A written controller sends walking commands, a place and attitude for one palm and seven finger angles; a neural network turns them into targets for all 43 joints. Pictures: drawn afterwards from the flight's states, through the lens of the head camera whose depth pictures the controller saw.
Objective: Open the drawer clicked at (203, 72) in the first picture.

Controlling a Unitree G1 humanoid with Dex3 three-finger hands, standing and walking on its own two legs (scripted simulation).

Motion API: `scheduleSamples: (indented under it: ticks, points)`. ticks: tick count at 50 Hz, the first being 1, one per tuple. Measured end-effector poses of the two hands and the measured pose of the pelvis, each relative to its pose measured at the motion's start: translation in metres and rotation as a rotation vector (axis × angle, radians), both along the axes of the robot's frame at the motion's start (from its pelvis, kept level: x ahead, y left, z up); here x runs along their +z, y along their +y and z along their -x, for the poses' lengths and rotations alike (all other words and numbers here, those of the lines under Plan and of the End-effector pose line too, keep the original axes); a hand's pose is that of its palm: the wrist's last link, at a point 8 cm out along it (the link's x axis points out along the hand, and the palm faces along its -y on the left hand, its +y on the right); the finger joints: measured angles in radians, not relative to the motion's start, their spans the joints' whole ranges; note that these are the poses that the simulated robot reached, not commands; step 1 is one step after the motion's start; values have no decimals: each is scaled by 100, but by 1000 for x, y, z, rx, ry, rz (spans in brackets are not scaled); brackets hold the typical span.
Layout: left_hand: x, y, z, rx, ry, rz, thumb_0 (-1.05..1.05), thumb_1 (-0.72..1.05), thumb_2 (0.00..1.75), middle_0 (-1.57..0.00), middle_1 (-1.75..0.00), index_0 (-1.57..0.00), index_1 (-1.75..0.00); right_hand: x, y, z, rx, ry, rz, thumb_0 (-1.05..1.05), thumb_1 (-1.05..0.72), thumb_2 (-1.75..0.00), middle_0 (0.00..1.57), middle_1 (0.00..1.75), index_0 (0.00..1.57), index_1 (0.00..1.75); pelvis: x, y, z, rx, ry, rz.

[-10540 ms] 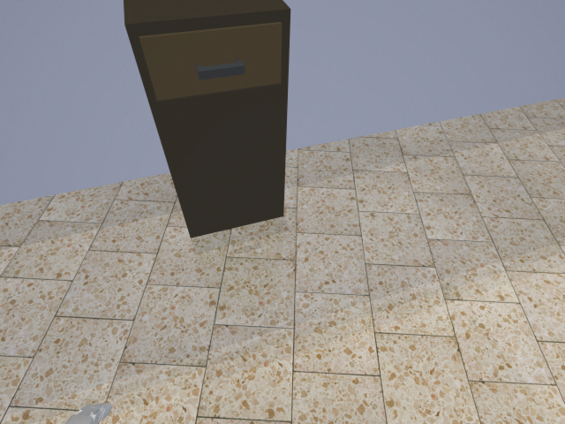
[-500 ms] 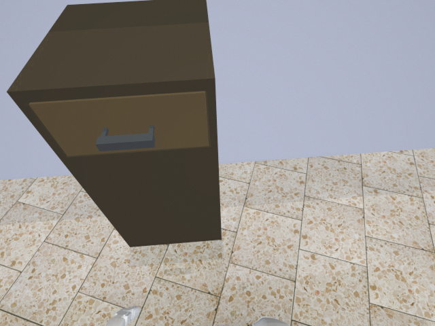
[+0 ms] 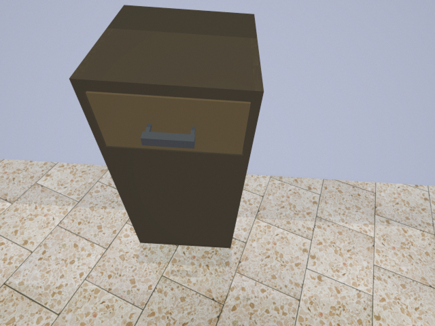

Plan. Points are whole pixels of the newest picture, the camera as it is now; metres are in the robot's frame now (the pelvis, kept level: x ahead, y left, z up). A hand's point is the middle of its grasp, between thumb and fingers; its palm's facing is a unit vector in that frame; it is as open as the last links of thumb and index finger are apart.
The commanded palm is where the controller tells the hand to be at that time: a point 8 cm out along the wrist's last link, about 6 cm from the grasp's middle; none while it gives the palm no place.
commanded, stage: come to a stop and stand still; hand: left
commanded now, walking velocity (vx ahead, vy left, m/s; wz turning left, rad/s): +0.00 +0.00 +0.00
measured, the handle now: (169, 134) +0.54 +0.18 +0.00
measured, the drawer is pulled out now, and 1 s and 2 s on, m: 0.00 0.00 0.00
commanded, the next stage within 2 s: look again from close up in 0.60 s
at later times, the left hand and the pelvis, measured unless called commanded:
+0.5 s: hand out of the picture -0.03 +0.15 -0.17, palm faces +0.00 -0.98 -0.19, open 7.3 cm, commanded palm none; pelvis -0.03 -0.02 +0.01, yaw -2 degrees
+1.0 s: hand out of the picture -0.01 +0.18 -0.17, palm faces -0.01 -0.98 -0.20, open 7.3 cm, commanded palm none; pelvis -0.02 +0.01 +0.00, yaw -2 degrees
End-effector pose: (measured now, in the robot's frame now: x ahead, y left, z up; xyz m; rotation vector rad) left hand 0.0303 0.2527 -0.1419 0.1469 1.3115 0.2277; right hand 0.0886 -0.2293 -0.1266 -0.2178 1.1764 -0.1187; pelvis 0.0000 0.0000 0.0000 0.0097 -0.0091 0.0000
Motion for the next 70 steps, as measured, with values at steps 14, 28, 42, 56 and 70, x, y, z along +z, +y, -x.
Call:
scheduleSamples:
  ticks: [14,28,42,56,70]
  points:
    - [12,-34,51,-58,96,12,1,91,90,-20,-30,-20,-30,-22,-5,80,-123,113,-69,0,-93,-90,20,30,20,30,5,-7,19,-34,-16,-12]
    - [6,-57,63,-63,88,52,1,92,90,-20,-30,-20,-30,-17,-1,181,-174,321,-79,1,-91,-90,20,30,20,30,8,-21,35,-35,-21,0]
    - [-3,-51,69,-91,93,64,1,91,90,-20,-30,-20,-30,-25,22,169,-169,258,-104,1,-91,-90,20,30,20,30,-1,-4,33,-30,0,30]
    - [0,-12,32,-92,29,40,1,91,90,-20,-30,-20,-30,-18,32,115,-114,165,-57,2,-93,-90,20,30,20,30,1,20,14,-42,0,10]
    - [48,7,-39,-304,-257,-174,3,92,89,-21,-31,-21,-30,1,20,61,-111,-85,18,2,-92,-90,20,30,20,30,-2,26,6,-59,31,-8]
